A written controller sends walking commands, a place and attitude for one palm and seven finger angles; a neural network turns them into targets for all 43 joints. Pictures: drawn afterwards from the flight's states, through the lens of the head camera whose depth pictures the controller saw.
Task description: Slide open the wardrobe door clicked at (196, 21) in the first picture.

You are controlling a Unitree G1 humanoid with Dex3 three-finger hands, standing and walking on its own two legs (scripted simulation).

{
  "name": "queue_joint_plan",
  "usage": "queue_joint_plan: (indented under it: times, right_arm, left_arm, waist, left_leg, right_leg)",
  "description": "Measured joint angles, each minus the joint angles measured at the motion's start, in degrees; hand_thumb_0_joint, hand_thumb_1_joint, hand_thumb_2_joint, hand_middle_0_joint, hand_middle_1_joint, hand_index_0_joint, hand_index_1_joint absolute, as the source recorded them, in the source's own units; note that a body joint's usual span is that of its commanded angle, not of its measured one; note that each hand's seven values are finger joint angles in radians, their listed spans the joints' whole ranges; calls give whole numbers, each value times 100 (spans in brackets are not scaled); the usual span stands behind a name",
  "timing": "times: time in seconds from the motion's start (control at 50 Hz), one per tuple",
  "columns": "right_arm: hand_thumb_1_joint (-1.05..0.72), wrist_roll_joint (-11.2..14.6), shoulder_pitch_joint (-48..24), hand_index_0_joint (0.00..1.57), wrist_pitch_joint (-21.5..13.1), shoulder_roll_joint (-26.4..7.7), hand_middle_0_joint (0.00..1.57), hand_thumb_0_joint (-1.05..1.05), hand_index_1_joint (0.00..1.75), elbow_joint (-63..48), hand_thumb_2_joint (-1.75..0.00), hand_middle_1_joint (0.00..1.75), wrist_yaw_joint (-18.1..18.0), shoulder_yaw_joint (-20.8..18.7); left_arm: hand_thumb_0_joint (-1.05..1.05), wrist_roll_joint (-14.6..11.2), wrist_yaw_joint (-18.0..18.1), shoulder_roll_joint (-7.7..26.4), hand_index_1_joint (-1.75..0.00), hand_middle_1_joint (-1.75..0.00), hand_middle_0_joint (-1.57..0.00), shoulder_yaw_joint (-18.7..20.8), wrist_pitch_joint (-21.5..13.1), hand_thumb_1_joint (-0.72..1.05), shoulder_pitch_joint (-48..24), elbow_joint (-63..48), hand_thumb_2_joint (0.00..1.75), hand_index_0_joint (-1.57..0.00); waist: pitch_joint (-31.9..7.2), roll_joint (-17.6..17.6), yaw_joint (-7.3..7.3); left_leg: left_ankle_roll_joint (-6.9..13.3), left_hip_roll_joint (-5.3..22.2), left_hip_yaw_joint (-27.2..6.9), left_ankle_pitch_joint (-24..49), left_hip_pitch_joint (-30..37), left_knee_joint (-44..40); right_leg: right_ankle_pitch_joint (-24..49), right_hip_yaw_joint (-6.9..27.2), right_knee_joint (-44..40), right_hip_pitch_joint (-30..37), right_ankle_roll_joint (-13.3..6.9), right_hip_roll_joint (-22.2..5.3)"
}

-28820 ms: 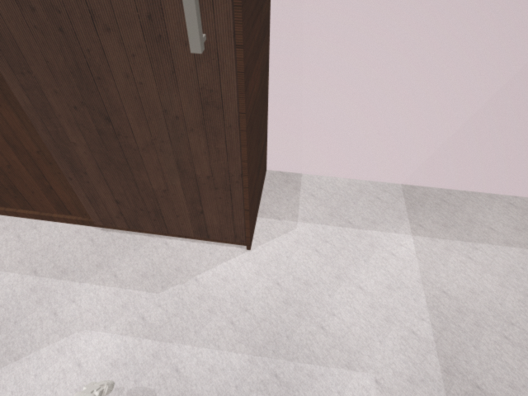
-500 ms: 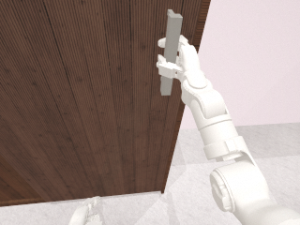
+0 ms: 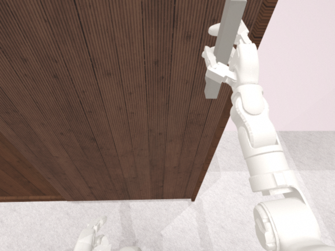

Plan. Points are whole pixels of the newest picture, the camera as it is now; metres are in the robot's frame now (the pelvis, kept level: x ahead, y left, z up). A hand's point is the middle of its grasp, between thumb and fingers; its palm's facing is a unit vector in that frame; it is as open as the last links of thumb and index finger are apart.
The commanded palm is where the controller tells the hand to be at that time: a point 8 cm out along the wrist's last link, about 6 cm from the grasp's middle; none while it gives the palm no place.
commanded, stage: step sideways, sliding the door along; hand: right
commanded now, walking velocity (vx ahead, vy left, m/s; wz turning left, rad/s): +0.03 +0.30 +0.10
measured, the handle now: (218, 49) +0.46 -0.08 +0.26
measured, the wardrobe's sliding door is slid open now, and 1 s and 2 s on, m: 0.01 0.20 0.42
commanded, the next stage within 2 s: none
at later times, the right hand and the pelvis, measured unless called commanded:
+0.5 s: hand (186, 63) +0.42 -0.01 +0.24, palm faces +0.15 +0.99 -0.06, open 6.6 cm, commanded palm +0.40 +0.01 +0.24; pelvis +0.04 +0.15 -0.01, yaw -4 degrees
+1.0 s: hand (112, 63) +0.41 +0.13 +0.24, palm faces -0.05 +1.00 +0.01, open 6.9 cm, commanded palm +0.40 +0.14 +0.23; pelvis +0.08 +0.22 +0.00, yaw -2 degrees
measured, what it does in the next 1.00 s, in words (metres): steps to the left: left foot, then right foot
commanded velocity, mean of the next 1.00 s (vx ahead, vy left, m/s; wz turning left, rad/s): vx -0.10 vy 0.20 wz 0.18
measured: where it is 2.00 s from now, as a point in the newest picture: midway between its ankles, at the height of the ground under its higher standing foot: outside the picture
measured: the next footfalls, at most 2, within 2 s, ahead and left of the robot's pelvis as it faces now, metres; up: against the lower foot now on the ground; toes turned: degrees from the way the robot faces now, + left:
left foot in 0.20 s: +0.12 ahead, +0.25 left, +0.00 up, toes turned +4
right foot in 0.36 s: +0.03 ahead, -0.04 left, +0.00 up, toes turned -9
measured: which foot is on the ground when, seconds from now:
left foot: up 0.00-0.18, down 0.20-0.36, up 0.38-0.62, down 0.64-0.82, up 0.84-1.00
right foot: down 0.00-0.24, up 0.26-0.34, down 0.36-0.66, up 0.68-0.80, down 0.82-1.00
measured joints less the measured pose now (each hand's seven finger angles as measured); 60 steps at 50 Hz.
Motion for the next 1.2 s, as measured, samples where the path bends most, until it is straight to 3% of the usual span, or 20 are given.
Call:
queue_joint_plan:
  times: [0.1,0.18,0.22,0.26,0.3,0.34,0.36,0.44,0.48,0.62,0.64,0.66,0.72,0.76,0.8,0.82,0.9,0.96,1.08,1.2]
  right_arm:
    - [-62,0,102,29,-303,-27,45,-7,140,-691,-85,140,-33,-101]
    - [-63,-25,140,25,-389,-185,45,-9,140,-1190,-87,140,44,-230]
    - [-62,-62,142,25,-306,-324,45,-11,139,-1407,-88,140,88,-374]
    - [-61,-141,198,24,-222,-382,46,-15,136,-1643,-88,140,97,-531]
    - [-61,-211,234,23,-129,-335,46,-17,133,-1885,-89,140,55,-583]
    - [-62,-238,239,22,-23,-257,46,-17,133,-2145,-89,140,27,-582]
    - [-62,-232,213,23,32,-245,46,-16,132,-2269,-89,140,23,-567]
    - [-62,-240,235,23,-30,-180,46,-16,130,-2494,-89,140,122,-489]
    - [-62,-232,359,23,-106,-156,46,-16,129,-2584,-89,140,180,-459]
    - [-61,-147,730,22,65,-310,46,-21,125,-2923,-89,140,268,-490]
    - [-61,-136,755,22,150,-374,46,-23,124,-2968,-89,140,271,-518]
    - [-61,-160,805,21,211,-406,46,-25,123,-3038,-89,140,263,-581]
    - [-61,-280,1189,20,243,-265,46,-28,120,-3465,-89,140,145,-737]
    - [-62,-327,1387,19,300,-87,46,-26,121,-3860,-89,140,46,-676]
    - [-63,-362,1456,20,350,111,46,-23,120,-4172,-89,140,5,-488]
    - [-63,-362,1432,20,345,188,46,-21,120,-4235,-89,140,11,-358]
    - [-64,-403,1457,19,43,359,46,-19,119,-4216,-89,140,103,172]
    - [-64,-475,1734,18,-176,414,45,-17,121,-4283,-88,140,106,475]
    - [-65,-631,2174,16,-273,388,42,-16,123,-4537,-83,140,-29,739]
    - [-68,-286,2267,11,-255,72,43,-20,123,-4520,-81,139,-50,416]
  left_arm:
    - [1,-67,-136,36,-30,-30,-20,65,69,91,2,-75,90,-20]
    - [1,-114,-236,38,-30,-30,-20,71,-24,91,-42,-262,90,-20]
    - [1,-153,-260,42,-30,-30,-20,42,-58,91,-154,-307,90,-20]
    - [1,-170,-237,196,-30,-30,-20,105,-54,91,-469,-245,90,-20]
    - [1,-194,-191,419,-30,-30,-20,250,-52,91,-776,-215,90,-20]
    - [1,-196,-140,610,-30,-30,-20,382,-57,91,-1034,-242,90,-20]
    - [1,-187,-119,653,-30,-30,-19,435,-71,91,-1148,-278,90,-20]
    - [1,-130,-332,544,-29,-30,-19,552,-44,91,-1248,-633,90,-20]
    - [1,-139,-458,473,-29,-30,-19,514,-62,91,-1218,-724,90,-20]
    - [1,-144,-513,170,-30,-30,-19,233,-290,91,-936,-870,90,-20]
    - [1,-161,-500,114,-30,-30,-19,176,-341,91,-887,-870,90,-20]
    - [1,-180,-488,103,-30,-30,-20,124,-375,91,-906,-830,90,-20]
    - [1,-155,-385,306,-30,-30,-20,135,-447,91,-1166,-595,90,-20]
    - [1,-163,-330,441,-30,-30,-20,226,-516,91,-1274,-532,90,-20]
    - [1,-146,-312,537,-30,-30,-20,265,-574,91,-1288,-512,90,-20]
    - [1,-118,-318,571,-30,-30,-20,290,-582,91,-1246,-542,90,-20]
    - [1,-43,-543,383,-29,-30,-19,371,-473,91,-999,-678,90,-20]
    - [1,-13,-672,271,-29,-30,-19,319,-470,91,-788,-767,90,-20]
    - [1,52,-685,58,-30,-30,-19,169,-446,91,-636,-884,90,-20]
    - [1,10,-573,-152,-30,-30,-20,-40,-405,91,-807,-859,90,-20]
  waist:
    - [530,-173,-397]
    - [846,-161,-625]
    - [873,-65,-635]
    - [927,-198,-453]
    - [984,-297,-289]
    - [1043,-321,-229]
    - [1099,-286,-260]
    - [1311,-139,-551]
    - [1301,-196,-621]
    - [1216,-328,-894]
    - [1167,-276,-885]
    - [1124,-277,-823]
    - [1068,-420,-547]
    - [1120,-414,-416]
    - [1163,-354,-264]
    - [1149,-366,-232]
    - [1263,-48,-402]
    - [1213,-48,-432]
    - [1168,-88,-545]
    - [1097,-165,-461]
  left_leg:
    - [-9,242,54,132,-2,-534]
    - [-83,437,124,1018,339,-1481]
    - [-220,476,223,1451,585,-1821]
    - [-306,432,494,994,565,-1628]
    - [-275,512,708,885,515,-1598]
    - [-236,582,788,959,405,-1546]
    - [-215,596,750,1018,254,-1325]
    - [-123,294,256,-232,-517,762]
    - [-74,230,220,-316,-677,1080]
    - [-190,450,147,971,46,-765]
    - [-214,500,162,1468,280,-1136]
    - [-320,529,234,1229,386,-1173]
    - [-416,643,317,600,251,-1020]
    - [-533,727,263,988,155,-1163]
    - [-423,747,289,1152,64,-1168]
    - [-404,675,295,1241,-63,-987]
    - [-193,369,-53,-259,-650,942]
    - [-164,289,80,-358,-802,1518]
    - [-246,392,288,366,-565,411]
    - [-235,275,431,1381,297,-1322]
  right_leg:
    - [-134,97,42,165,339,-561]
    - [-432,261,414,217,630,-890]
    - [-706,373,880,68,687,-983]
    - [-844,480,1484,-318,425,-1054]
    - [-1154,408,1969,-721,258,-805]
    - [-817,8,1623,-796,150,-587]
    - [-287,-143,1339,-724,124,-577]
    - [-365,-267,957,-446,405,-769]
    - [-307,-197,719,-331,487,-949]
    - [-553,-64,842,31,860,-1476]
    - [-695,-26,1081,-15,863,-1482]
    - [-814,30,1426,-167,714,-1500]
    - [-1614,341,2670,-832,304,-866]
    - [-1773,101,2809,-1058,195,-416]
    - [-859,-317,1874,-923,116,-220]
    - [-237,-438,1410,-772,22,-292]
    - [-588,-664,1192,-482,10,-468]
    - [-485,-735,810,-258,126,-695]
    - [-338,-998,400,114,359,-1015]
    - [-680,-899,1048,105,677,-1256]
